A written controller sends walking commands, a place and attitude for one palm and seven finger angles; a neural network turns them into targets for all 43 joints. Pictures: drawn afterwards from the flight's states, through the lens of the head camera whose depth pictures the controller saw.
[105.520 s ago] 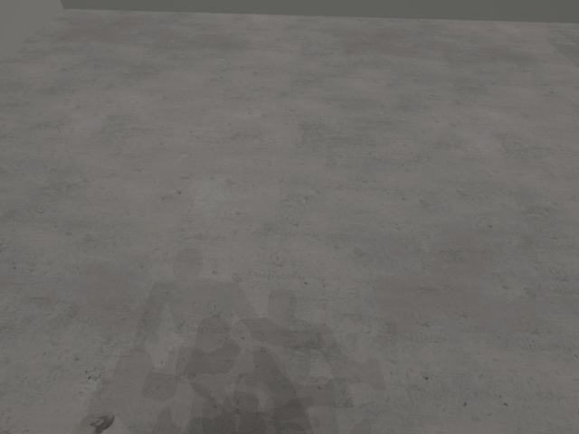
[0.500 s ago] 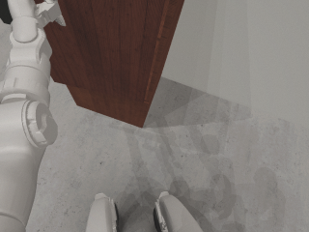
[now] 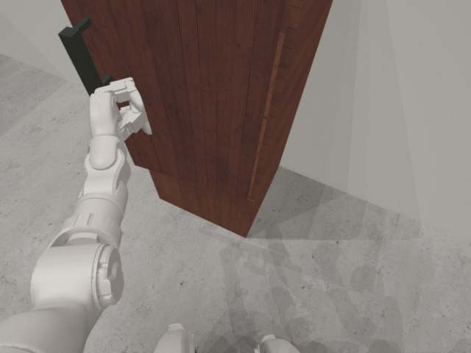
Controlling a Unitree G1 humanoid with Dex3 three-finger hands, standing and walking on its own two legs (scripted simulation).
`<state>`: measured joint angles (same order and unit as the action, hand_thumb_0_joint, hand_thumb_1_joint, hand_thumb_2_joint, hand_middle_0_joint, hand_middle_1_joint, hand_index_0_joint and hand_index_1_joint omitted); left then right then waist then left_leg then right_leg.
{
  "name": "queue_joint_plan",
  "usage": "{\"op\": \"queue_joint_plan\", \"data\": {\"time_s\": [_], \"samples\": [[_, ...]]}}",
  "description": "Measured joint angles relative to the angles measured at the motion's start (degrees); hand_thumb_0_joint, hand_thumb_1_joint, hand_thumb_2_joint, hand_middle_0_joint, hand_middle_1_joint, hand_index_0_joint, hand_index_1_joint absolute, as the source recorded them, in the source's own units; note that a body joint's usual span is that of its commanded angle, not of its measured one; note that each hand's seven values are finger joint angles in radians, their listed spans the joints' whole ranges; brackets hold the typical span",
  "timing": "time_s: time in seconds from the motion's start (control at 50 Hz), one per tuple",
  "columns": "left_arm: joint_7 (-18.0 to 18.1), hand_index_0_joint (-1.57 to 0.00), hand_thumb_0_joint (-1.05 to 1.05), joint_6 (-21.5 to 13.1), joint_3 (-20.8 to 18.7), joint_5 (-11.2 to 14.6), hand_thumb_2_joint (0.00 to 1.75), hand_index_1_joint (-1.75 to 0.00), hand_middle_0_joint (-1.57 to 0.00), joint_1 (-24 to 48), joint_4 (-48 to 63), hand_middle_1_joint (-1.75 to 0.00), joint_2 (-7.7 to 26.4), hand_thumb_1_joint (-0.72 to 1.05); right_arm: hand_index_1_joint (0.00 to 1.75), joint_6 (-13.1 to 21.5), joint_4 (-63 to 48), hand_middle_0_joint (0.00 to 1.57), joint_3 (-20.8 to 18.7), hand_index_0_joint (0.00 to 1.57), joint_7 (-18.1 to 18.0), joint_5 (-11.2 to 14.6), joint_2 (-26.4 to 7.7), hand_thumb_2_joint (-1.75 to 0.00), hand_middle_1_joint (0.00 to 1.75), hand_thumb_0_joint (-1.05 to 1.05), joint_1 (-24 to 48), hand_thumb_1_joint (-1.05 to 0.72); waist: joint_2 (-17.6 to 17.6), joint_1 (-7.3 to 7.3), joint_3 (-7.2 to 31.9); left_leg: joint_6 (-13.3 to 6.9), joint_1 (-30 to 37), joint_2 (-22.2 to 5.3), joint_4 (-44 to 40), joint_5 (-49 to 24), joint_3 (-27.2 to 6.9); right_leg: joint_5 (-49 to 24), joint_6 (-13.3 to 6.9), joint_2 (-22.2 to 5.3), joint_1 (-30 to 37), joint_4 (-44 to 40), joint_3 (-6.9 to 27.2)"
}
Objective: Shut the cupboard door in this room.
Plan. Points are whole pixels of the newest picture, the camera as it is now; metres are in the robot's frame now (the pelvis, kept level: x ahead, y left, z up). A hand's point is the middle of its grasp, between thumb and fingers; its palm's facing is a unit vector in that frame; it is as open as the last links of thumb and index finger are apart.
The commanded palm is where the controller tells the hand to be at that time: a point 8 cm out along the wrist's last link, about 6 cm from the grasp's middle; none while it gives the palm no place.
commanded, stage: pull the fist back off the door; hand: left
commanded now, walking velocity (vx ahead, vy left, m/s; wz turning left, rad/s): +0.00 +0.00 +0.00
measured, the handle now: (91, 60) +0.64 +0.23 +0.10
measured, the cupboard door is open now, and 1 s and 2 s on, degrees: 7 7 7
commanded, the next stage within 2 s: draw the hand back to the body in 0.06 s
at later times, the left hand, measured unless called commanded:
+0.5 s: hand (113, 136) +0.42 +0.15 +0.13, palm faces +0.10 -0.99 -0.02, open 3.1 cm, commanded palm +0.37 +0.20 +0.14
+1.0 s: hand (3, 220) +0.28 +0.23 +0.17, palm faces +0.29 -0.93 -0.24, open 3.5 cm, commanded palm +0.23 +0.27 +0.20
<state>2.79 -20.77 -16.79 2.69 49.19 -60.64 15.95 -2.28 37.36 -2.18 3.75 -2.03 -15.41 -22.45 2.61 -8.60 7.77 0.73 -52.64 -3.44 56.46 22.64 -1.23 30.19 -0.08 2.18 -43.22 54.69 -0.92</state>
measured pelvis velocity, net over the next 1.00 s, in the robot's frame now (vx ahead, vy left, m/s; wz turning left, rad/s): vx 0.00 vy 0.01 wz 0.02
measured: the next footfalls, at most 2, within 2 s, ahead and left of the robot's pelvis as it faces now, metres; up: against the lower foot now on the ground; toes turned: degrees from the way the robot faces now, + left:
none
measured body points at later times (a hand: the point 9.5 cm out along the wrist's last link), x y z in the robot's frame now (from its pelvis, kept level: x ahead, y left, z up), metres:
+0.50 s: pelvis -0.01 +0.00 +0.02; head +0.04 -0.02 +0.47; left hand +0.41 +0.21 +0.13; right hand +0.01 -0.26 -0.11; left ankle +0.04 +0.13 -0.68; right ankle -0.04 -0.12 -0.68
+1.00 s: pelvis +0.00 +0.01 +0.06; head -0.02 -0.01 +0.51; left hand +0.26 +0.28 +0.19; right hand +0.21 -0.20 -0.01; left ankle +0.04 +0.13 -0.68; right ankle -0.04 -0.12 -0.68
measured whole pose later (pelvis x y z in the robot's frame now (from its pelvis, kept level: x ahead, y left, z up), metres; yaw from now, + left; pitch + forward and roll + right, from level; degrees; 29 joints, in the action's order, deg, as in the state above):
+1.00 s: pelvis +0.00 +0.01 +0.06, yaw +1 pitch -1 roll +0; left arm 4.3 -3.8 -8.2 4.5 -2.5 -2.7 16.6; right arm 0.3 31.6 2.6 -4.9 2.5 -13.2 -8.1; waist 2.8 1.9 1.7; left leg -0.3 -16.9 -0.5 30.3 12.5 0.7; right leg 19.7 0.9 -0.8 -8.3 29.0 0.2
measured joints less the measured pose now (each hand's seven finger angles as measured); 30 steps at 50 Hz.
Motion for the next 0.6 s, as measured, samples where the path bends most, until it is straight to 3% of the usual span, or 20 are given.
{"op": "queue_joint_plan", "data": {"time_s": [0.1, 0.22, 0.28, 0.44, 0.6], "samples": [[0.24, -1.30, 0.01, -0.81, 0.73, -0.03, 0.90, -1.50, -1.31, 0.15, -2.05, -1.50, -0.59, 0.90, 0.30, 0.49, -0.60, 0.20, 0.63, 0.19, -0.72, 0.47, 0.55, -0.90, 0.30, 0.01, 3.20, -0.90, -0.13, 0.58, -0.08, 0.15, 1.03, 0.26, -0.13, -0.39, -0.01, 0.12, -0.12, -0.25, 0.73, 0.68, -0.05], [-0.42, -1.31, 0.01, -1.56, -0.12, 0.01, 0.90, -1.50, -1.31, 3.92, -6.27, -1.50, 1.35, 0.90, 0.30, 1.04, -0.65, 0.20, 1.59, 0.20, -1.15, 0.51, 1.37, -0.90, 0.30, 0.01, 4.44, -0.90, -0.01, 0.17, -0.09, 0.33, -0.33, 0.33, 0.53, -0.97, -0.18, 0.05, -0.31, -0.29, -0.93, 2.12, -0.19], [-1.74, -1.30, 0.01, -1.38, -1.19, 0.55, 0.90, -1.50, -1.31, 2.55, -4.37, -1.50, 1.98, 0.90, 0.30, 0.37, -1.02, 0.20, 1.67, 0.20, -1.29, 0.79, 1.60, -0.90, 0.30, 0.01, 3.26, -0.90, 0.19, 0.32, -0.15, 0.35, 0.06, 0.12, 0.07, -1.22, 0.33, -0.27, -0.33, -0.16, -0.93, 1.98, 0.34], [-4.66, -1.30, 0.01, 2.27, -0.96, 4.67, 0.90, -1.50, -1.30, -13.07, 11.65, -1.50, -0.01, 0.90, 0.30, -1.59, -1.38, 0.20, 1.46, 0.20, -2.59, 2.95, 1.41, -0.90, 0.30, 0.01, -1.78, -0.90, 0.93, 2.35, -0.64, 0.06, 8.30, -0.27, -5.34, -2.31, 2.09, -2.20, -0.12, 0.01, 6.53, -3.48, 2.03], [-5.98, -1.30, 0.01, 6.30, 3.43, 7.52, 0.90, -1.50, -1.31, -25.96, 26.75, -1.50, -1.80, 0.90, 0.30, 0.54, -0.93, 0.20, 1.43, 0.20, -4.48, 4.52, 0.82, -0.90, 0.30, 0.01, 0.10, -0.90, 0.89, 4.58, -1.28, -0.16, 16.37, 0.23, -10.01, -3.74, 1.90, -4.04, 0.09, -0.43, 15.15, -9.14, 1.71]]}}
